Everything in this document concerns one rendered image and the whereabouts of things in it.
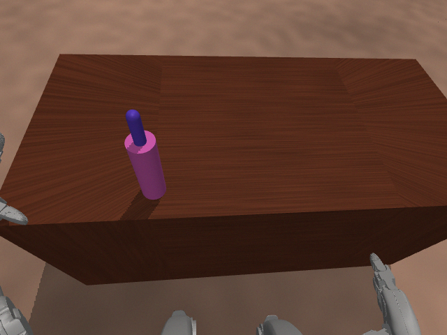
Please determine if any bottle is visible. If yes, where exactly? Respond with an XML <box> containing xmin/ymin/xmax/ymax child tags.
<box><xmin>124</xmin><ymin>110</ymin><xmax>166</xmax><ymax>200</ymax></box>

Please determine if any left robot hand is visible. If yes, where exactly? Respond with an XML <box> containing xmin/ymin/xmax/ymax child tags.
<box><xmin>0</xmin><ymin>133</ymin><xmax>28</xmax><ymax>225</ymax></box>

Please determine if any left robot arm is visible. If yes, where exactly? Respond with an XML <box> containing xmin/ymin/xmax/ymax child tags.
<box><xmin>0</xmin><ymin>286</ymin><xmax>34</xmax><ymax>335</ymax></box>

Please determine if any right robot hand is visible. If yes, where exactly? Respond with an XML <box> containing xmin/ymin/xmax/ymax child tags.
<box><xmin>362</xmin><ymin>253</ymin><xmax>422</xmax><ymax>335</ymax></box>

